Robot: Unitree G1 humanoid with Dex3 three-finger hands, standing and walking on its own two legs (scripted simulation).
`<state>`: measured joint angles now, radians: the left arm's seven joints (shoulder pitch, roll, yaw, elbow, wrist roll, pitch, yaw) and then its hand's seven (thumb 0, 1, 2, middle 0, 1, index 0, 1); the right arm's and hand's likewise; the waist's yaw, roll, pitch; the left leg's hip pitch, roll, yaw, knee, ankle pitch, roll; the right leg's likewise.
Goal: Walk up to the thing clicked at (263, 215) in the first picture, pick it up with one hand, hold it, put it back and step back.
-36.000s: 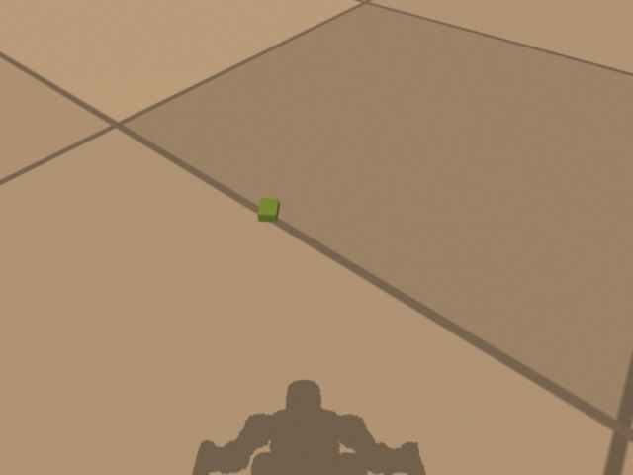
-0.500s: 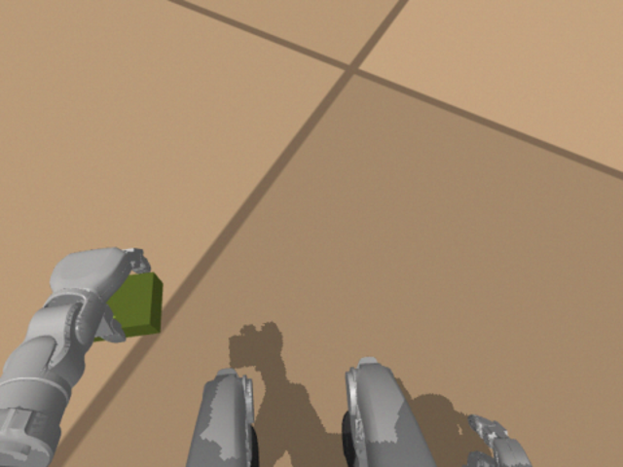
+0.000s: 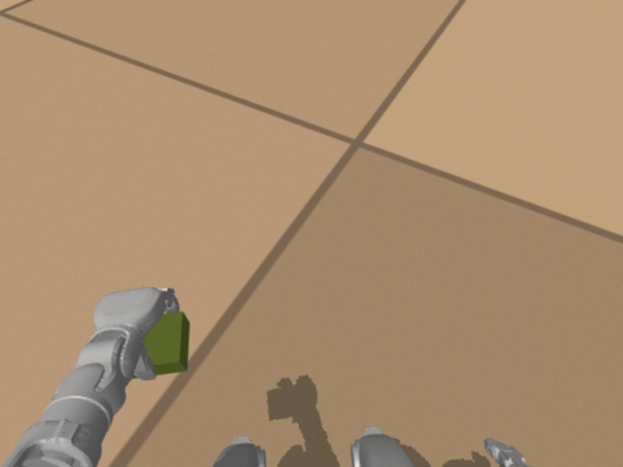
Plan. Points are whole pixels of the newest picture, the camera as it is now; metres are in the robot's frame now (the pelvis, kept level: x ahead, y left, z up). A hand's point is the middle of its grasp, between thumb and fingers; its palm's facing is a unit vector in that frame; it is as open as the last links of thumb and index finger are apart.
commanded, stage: lift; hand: left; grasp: from above
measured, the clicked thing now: (150, 345) +0.34 +0.24 -0.12
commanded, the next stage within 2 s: hold in 0.12 s
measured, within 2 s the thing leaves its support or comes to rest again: neither
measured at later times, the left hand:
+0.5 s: hand (131, 310) +0.35 +0.24 -0.02, palm faces -0.48 -0.07 -0.88, open 10.6 cm
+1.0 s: hand (140, 298) +0.36 +0.22 +0.00, palm faces -0.47 -0.05 -0.88, open 10.6 cm
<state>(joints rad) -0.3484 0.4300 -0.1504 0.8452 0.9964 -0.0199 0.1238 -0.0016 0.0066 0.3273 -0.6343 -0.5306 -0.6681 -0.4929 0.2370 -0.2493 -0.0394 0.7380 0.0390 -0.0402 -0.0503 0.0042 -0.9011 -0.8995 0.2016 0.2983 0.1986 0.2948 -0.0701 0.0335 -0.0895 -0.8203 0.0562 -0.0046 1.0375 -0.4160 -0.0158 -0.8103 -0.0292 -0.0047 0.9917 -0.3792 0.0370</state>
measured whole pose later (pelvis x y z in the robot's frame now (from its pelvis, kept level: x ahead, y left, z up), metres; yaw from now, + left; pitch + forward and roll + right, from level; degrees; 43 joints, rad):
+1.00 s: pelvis +0.05 +0.00 +0.06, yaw -1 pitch +5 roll +0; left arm -0.27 0.40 -0.19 0.71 1.00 -0.01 0.01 0.00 0.01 0.34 -0.66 -0.46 -0.70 -0.41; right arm 0.23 -0.26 -0.06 0.69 0.05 0.05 -0.04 0.00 -0.89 -0.89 0.20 0.30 0.20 0.29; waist -0.02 0.03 -0.04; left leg -0.39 0.04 0.04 0.63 -0.32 -0.02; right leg -0.41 -0.04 0.01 0.63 -0.30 0.03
